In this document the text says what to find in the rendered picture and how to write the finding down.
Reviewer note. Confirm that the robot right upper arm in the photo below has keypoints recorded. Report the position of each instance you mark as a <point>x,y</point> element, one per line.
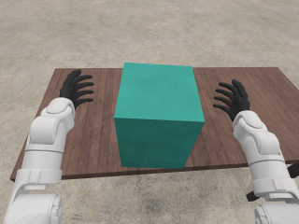
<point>277,213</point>

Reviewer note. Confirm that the carton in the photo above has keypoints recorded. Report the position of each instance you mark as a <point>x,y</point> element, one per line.
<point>158,115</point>

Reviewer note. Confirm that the robot left upper arm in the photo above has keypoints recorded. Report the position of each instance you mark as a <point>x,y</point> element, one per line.
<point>43,208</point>

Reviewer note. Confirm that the table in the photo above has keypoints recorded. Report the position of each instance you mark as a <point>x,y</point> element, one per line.
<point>91,147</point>

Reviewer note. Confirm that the right robot hand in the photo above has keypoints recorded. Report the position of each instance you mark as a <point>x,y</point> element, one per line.
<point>238,96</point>

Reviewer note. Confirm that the robot left forearm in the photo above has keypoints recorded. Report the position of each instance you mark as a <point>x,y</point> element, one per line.
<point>41,165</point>

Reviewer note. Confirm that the robot right forearm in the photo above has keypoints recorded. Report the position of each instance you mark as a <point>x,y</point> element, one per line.
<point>271,178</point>

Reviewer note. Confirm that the left robot hand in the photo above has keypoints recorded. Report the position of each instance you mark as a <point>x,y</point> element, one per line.
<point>71,86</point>

